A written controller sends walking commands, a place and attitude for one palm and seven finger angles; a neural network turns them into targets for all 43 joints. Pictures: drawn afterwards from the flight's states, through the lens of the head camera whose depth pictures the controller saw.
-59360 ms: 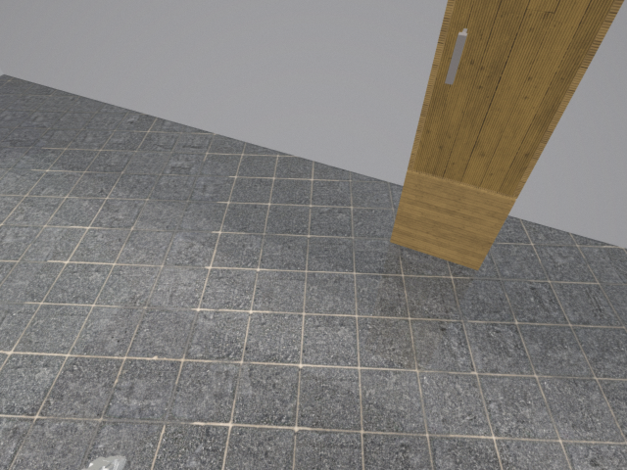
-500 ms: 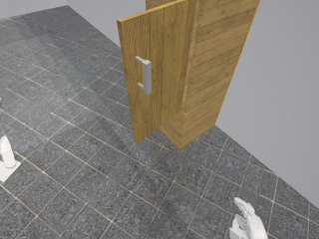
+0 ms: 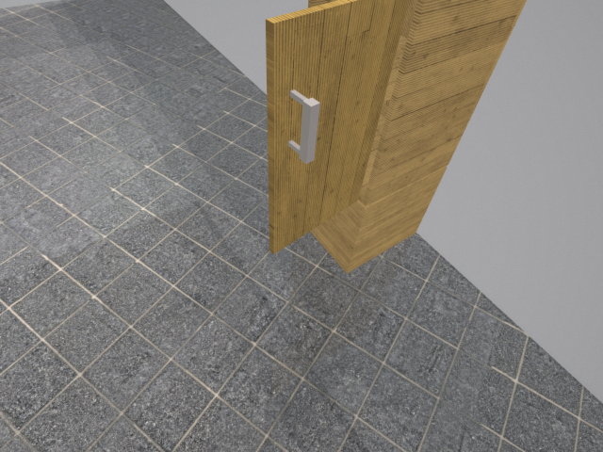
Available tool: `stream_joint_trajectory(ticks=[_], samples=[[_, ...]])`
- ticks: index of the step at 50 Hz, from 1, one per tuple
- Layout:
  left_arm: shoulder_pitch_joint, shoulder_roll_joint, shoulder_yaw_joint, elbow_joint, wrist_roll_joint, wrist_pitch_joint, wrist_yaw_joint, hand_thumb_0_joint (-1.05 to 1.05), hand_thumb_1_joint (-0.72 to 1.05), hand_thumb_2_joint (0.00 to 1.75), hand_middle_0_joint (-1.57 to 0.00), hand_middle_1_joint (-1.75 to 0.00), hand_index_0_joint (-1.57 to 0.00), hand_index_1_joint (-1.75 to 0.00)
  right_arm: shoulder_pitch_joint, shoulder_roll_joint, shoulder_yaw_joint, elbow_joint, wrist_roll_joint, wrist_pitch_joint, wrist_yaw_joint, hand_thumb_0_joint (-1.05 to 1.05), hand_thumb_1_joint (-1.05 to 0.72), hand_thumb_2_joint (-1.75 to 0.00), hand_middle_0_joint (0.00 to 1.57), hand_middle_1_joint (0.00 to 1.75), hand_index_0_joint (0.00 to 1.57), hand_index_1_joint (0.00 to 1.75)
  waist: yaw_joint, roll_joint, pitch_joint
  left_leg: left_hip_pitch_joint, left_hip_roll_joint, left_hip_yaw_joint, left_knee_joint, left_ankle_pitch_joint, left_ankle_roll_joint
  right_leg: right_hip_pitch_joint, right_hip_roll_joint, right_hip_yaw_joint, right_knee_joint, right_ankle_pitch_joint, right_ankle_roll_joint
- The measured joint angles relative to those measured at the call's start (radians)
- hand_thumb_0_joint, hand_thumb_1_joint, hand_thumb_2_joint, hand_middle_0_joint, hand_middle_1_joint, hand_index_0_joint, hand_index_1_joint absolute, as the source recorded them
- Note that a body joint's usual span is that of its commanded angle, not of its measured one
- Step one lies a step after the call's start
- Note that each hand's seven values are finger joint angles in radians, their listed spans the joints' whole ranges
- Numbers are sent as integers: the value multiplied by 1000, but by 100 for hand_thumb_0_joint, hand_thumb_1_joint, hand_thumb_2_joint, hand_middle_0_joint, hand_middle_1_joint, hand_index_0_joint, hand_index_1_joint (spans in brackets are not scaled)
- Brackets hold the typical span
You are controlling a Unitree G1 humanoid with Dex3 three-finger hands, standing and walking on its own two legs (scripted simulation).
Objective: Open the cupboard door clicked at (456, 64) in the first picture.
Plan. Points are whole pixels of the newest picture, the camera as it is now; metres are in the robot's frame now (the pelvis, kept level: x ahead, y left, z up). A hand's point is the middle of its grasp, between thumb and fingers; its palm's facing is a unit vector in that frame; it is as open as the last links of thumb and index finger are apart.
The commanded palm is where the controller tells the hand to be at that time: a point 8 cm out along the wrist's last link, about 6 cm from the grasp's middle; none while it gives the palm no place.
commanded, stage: let the arm hang, fingers relaxed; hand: left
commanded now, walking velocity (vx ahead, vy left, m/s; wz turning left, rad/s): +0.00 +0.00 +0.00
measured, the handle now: (301, 127) +0.65 +0.04 +0.07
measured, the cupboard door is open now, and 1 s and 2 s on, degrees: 96 96 96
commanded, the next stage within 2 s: look to check the result in 0.74 s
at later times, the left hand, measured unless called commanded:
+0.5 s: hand out of the picture -0.02 +0.17 -0.17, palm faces +0.04 -0.98 -0.20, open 7.4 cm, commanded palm none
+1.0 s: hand out of the picture +0.01 +0.17 -0.17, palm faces +0.03 -0.98 -0.19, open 7.4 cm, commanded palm none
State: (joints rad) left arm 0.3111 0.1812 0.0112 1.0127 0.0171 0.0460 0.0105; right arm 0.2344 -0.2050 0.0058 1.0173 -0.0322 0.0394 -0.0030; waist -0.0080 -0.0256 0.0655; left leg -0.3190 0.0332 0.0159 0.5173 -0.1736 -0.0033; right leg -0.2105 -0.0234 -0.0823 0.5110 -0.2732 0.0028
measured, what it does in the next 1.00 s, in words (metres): stands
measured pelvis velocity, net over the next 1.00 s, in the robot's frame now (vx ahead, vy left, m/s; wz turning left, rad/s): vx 0.01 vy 0.00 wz -0.01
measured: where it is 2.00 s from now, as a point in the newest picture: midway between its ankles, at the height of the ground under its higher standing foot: outside the picture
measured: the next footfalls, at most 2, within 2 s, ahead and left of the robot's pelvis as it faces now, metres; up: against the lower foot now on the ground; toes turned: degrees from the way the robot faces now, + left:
none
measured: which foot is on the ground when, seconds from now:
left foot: down 0.00-1.00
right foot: down 0.00-1.00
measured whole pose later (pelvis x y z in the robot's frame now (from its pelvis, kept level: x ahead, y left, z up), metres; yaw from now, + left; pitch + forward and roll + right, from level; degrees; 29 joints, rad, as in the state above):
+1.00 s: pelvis +0.01 +0.00 +0.01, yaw +0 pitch -2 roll +0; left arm 0.28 0.15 0.03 1.14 0.01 0.00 0.02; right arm 0.26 -0.14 -0.02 1.14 -0.03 0.02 -0.02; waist -0.01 0.01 0.07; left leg -0.25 0.03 0.03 0.43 -0.15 -0.01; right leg -0.16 -0.02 -0.07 0.45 -0.26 0.00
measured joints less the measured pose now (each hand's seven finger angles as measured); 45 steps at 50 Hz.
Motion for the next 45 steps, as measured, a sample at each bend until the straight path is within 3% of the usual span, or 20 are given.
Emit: stream_joint_trajectory(ticks=[5,13,29,45], samples=[[59,1,3,104,-4,-14,-2,1,96,90,-21,-30,-20,-30,57,29,-7,77,5,12,-10,1,-91,-90,20,30,20,30,17,17,8,16,-3,-5,-41,27,3,22,1,-7,-51,31,0],[95,-6,14,159,-1,-21,8,1,92,90,-20,-30,-20,-30,86,63,-22,108,6,8,-15,1,-91,-90,20,30,20,30,13,51,-10,24,-11,8,-68,45,9,11,-9,6,-45,34,1],[-23,-57,17,100,-1,-42,14,0,91,90,-20,-30,-20,-30,61,87,-25,106,-1,-7,-14,1,-91,-90,20,30,20,30,-7,43,-47,26,-6,15,-46,29,0,2,-7,15,-5,11,-2],[-36,-32,19,116,-5,-47,14,1,91,90,-20,-30,-20,-30,41,75,-25,120,4,-13,-17,0,-91,-90,20,30,20,30,-6,35,-5,54,-4,11,-77,26,-7,36,-2,10,-49,13,-5]])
